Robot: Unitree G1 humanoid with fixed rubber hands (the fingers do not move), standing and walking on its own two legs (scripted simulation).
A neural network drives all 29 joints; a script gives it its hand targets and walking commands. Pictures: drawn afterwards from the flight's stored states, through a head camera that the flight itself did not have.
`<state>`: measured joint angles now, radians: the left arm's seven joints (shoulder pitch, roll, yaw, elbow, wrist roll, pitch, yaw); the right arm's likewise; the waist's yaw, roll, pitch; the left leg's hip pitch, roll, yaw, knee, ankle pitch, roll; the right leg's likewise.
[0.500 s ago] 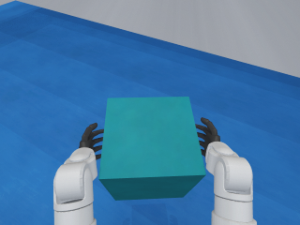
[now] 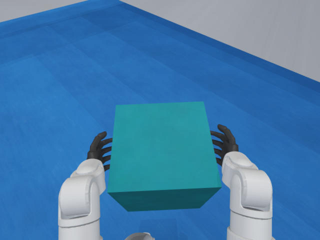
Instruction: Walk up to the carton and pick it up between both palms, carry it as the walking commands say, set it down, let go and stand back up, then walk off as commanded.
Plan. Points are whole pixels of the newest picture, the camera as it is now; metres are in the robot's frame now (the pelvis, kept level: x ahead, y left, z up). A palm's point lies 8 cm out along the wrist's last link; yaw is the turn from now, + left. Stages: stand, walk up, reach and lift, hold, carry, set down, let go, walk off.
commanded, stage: carry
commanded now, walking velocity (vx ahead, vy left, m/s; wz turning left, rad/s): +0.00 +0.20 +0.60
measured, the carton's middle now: (162, 161) +0.30 +0.01 +0.02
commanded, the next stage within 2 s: none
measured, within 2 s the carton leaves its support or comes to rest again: neither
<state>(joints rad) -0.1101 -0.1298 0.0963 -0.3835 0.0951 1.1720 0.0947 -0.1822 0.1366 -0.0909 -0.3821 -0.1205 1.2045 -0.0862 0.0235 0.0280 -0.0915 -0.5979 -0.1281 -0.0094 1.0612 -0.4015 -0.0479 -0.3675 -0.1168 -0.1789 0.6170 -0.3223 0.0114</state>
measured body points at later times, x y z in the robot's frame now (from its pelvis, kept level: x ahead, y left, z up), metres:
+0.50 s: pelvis -0.07 +0.19 -0.01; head -0.02 +0.19 +0.44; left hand +0.14 +0.43 +0.06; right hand +0.25 +0.15 +0.05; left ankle -0.08 +0.30 -0.67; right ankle -0.05 +0.09 -0.72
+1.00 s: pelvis -0.19 +0.38 +0.00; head -0.14 +0.42 +0.45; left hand -0.06 +0.68 +0.05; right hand +0.13 +0.45 +0.05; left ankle -0.15 +0.44 -0.72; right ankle -0.11 +0.30 -0.67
